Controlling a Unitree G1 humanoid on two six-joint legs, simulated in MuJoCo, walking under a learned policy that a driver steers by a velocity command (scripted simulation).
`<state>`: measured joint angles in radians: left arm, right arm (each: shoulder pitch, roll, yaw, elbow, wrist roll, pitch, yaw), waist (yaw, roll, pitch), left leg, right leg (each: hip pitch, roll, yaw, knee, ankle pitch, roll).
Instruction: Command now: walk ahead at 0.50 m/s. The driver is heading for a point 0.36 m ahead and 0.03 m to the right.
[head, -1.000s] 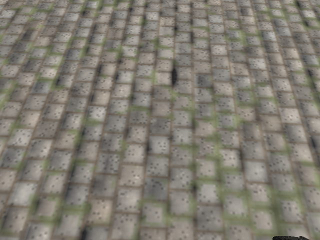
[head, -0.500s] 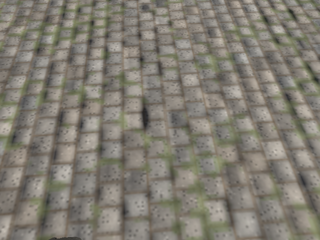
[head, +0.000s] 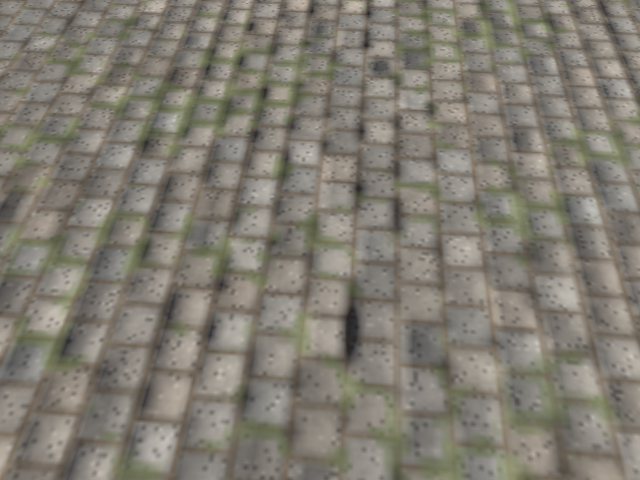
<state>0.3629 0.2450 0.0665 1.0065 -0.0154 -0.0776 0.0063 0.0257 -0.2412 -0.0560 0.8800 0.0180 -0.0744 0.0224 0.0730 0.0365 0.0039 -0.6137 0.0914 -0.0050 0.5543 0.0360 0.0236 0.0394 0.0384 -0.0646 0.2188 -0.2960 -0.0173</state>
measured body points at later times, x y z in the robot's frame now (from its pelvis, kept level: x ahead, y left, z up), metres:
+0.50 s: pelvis +0.25 +0.04 +0.00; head +0.28 +0.04 +0.45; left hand +0.43 +0.27 -0.12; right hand +0.26 -0.23 -0.14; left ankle +0.19 +0.13 -0.74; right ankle +0.40 -0.10 -0.71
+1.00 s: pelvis +0.34 +0.03 +0.00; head +0.35 +0.04 +0.45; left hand +0.44 +0.28 -0.15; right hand +0.36 -0.23 -0.15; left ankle +0.32 +0.16 -0.74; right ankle +0.39 -0.09 -0.74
